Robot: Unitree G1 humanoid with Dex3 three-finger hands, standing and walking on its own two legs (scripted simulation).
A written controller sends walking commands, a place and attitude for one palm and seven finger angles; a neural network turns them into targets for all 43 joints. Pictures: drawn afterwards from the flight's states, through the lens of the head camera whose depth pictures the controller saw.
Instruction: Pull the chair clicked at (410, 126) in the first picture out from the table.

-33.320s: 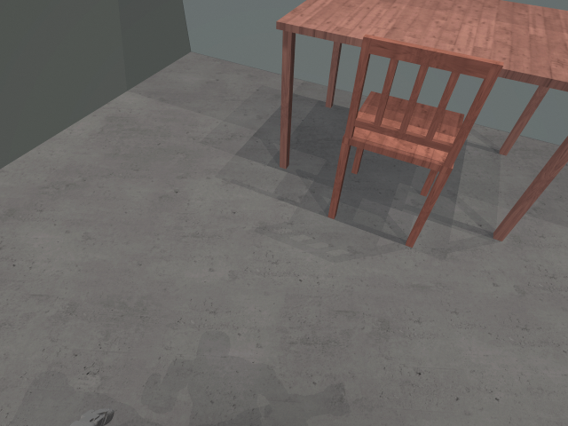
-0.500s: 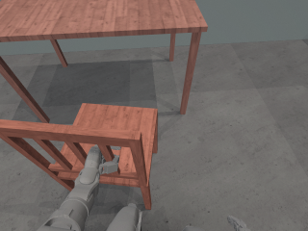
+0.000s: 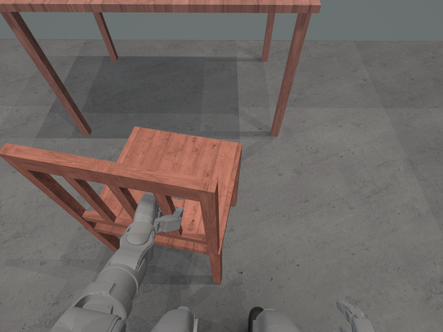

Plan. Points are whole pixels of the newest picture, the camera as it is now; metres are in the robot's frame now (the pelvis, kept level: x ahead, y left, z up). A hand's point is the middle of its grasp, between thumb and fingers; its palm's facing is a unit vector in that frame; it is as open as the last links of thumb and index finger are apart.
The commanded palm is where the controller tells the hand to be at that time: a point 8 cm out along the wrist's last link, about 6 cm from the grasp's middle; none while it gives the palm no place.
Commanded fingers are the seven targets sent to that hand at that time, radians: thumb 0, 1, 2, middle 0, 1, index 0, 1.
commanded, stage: stop walking, hand still on the chair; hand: left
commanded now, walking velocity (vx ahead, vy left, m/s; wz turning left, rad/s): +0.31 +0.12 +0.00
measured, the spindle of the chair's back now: (130, 206) +0.37 +0.21 -0.09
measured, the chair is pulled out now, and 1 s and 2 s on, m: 0.55 0.69 0.69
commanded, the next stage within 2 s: open the thumb and straighten the fingers in 0.98 s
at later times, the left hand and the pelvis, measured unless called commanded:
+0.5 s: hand (160, 286) +0.20 +0.12 -0.07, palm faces -0.14 -0.98 -0.16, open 5.7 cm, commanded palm +0.20 +0.17 -0.05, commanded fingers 0.00 0.90 0.90 -0.50 -1.45 -0.50 -1.45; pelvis -0.04 +0.03 +0.01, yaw -2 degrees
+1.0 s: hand (161, 287) +0.20 +0.12 -0.07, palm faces -0.07 -0.99 -0.15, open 5.8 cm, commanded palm +0.19 +0.17 -0.05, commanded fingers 0.00 0.90 0.90 -0.50 -1.45 -0.50 -1.45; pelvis -0.01 +0.01 +0.01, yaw -1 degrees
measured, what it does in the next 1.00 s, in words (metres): steps on the spot: left foot, then right foot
